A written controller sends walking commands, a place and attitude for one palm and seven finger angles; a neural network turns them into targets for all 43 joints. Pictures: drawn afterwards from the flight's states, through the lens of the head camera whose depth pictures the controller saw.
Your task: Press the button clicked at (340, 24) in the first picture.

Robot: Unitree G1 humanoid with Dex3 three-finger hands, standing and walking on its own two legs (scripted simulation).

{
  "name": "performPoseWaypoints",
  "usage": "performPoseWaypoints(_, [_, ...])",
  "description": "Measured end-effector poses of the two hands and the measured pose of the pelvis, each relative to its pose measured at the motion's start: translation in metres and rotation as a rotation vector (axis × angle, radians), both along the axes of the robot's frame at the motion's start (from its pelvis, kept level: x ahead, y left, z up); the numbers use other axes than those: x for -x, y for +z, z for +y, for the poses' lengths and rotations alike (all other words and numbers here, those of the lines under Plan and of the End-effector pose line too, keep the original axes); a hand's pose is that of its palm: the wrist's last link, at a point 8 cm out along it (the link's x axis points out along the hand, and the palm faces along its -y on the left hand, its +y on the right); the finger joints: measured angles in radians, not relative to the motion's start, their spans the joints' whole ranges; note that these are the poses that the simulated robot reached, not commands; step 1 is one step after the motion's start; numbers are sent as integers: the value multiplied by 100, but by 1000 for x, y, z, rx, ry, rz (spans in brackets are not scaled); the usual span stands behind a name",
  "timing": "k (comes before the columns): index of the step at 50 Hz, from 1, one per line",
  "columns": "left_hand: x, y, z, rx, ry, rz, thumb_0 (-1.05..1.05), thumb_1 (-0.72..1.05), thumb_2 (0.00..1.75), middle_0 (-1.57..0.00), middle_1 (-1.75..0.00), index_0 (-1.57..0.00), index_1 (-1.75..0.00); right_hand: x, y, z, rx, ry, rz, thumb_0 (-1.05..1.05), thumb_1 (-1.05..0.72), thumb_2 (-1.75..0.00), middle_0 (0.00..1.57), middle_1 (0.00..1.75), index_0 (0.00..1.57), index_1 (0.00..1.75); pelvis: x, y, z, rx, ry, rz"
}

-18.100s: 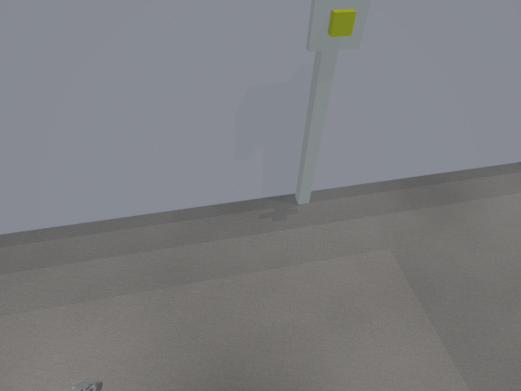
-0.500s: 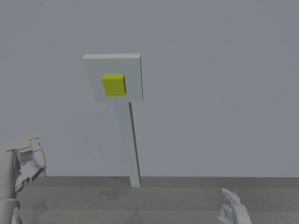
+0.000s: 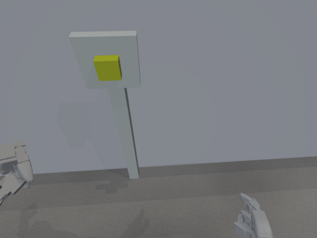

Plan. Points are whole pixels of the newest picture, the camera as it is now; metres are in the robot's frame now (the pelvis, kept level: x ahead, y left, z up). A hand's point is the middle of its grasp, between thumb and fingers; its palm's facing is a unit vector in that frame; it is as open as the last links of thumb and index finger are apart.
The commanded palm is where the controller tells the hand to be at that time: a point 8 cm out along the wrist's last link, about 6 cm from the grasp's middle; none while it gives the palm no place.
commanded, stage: step back with the hand held close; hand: left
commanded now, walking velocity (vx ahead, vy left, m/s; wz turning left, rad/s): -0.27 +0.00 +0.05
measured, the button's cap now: (108, 67) +0.54 +0.19 +0.14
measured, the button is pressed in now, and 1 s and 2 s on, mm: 0 0 0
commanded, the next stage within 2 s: stop stepping back and stand still in 0.76 s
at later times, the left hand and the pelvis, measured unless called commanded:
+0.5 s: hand (16, 212) +0.13 +0.23 +0.17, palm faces +0.32 -0.83 -0.46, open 3.1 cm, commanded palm +0.06 +0.27 +0.19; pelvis -0.08 -0.01 +0.00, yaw -1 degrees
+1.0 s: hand out of the picture -0.05 +0.20 +0.17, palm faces +0.27 -0.84 -0.47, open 3.1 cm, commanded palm -0.10 +0.26 +0.19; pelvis -0.24 -0.02 +0.00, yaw -1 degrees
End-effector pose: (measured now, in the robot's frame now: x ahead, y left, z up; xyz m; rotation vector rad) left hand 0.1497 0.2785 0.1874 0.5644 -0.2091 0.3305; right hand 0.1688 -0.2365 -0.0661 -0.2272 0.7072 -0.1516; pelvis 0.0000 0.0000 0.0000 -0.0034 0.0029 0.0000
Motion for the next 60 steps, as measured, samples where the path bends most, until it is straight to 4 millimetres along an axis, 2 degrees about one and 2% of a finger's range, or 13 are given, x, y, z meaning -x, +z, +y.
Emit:
performPoseWaypoints(7, [22, -4, -2, 41, -9, -55, 2, 89, 90, -130, -150, -131, -149, 22, -2, 5, 17, 22, 7, 1, -90, -90, 21, 30, 20, 30, 20, -4, 3, 24, 15, 8])
performPoseWaypoints(14, [37, 2, 14, -11, -8, -91, 2, 89, 90, -130, -150, -131, -149, 51, 0, 12, 49, 8, 35, 1, -90, -90, 21, 30, 20, 30, 34, -2, 10, 43, 37, 7])
performPoseWaypoints(19, [49, 6, 18, -12, 7, -104, 2, 89, 90, -130, -150, -131, -149, 59, 1, 18, 41, 41, 43, 1, -90, -90, 21, 30, 20, 30, 41, 2, 7, 44, 28, 52])
performPoseWaypoints(23, [52, -2, 4, 17, -38, -71, 2, 89, 90, -130, -150, -131, -149, 63, -2, 19, 28, 79, 41, 1, -90, -90, 21, 30, 20, 30, 61, 2, 0, 28, -6, 89])
performPoseWaypoints(28, [68, -1, -30, -7, -161, -20, 2, 89, 90, -130, -150, -131, -149, 78, -4, 9, -11, 91, 5, 1, -90, -90, 21, 30, 20, 30, 104, -1, -14, 30, -35, 83])
performPoseWaypoints(31, [93, 10, -44, -49, -216, -12, 2, 89, 90, -130, -150, -131, -149, 99, -1, -1, -32, 60, -12, 1, -90, -90, 21, 30, 20, 30, 123, -1, -21, 55, -24, 58])
performPoseWaypoints(33, [112, 17, -44, -75, -213, -23, 2, 89, 90, -130, -150, -131, -149, 116, 2, -10, -30, 25, -6, 1, -90, -90, 21, 30, 20, 30, 129, 0, -25, 44, -27, 52])
performPoseWaypoints(36, [135, 21, -33, -72, -138, -43, 2, 88, 90, -130, -150, -131, -149, 140, 6, -22, 7, -13, 25, 1, -90, -90, 21, 30, 20, 30, 136, 4, -25, 16, -38, 54])
performPoseWaypoints(40, [153, 9, -16, -2, -44, -67, 1, 89, 90, -130, -150, -131, -149, 165, 7, -31, 67, -30, 44, 1, -90, -90, 21, 30, 20, 30, 156, 4, -19, 22, -20, 45])
performPoseWaypoints(45, [180, -5, -18, 61, -75, -33, 2, 89, 90, -130, -150, -131, -149, 201, 16, -26, 62, -21, 13, 1, -90, -90, 20, 30, 20, 30, 200, 6, -16, -1, -24, 21])
performPoseWaypoints(51, [243, 7, -32, -17, -120, -33, 2, 89, 90, -130, -150, -131, -149, 254, 18, -16, 7, -10, -74, 1, -90, -90, 21, 30, 20, 30, 246, 2, -24, 6, -19, 3])
performPoseWaypoints(56, [292, 13, -24, 17, -27, -71, 2, 89, 90, -130, -150, -131, -149, 304, 6, -17, 6, 0, 20, 1, -90, -90, 21, 30, 20, 30, 280, 8, -25, -7, -20, -12])
performPoseWaypoints(60, [312, 8, -13, 94, 32, -136, 2, 89, 90, -131, -150, -131, -149, 340, 5, -23, 50, -21, 57, 1, -90, -90, 21, 30, 20, 30, 296, 11, -18, -17, -27, -6])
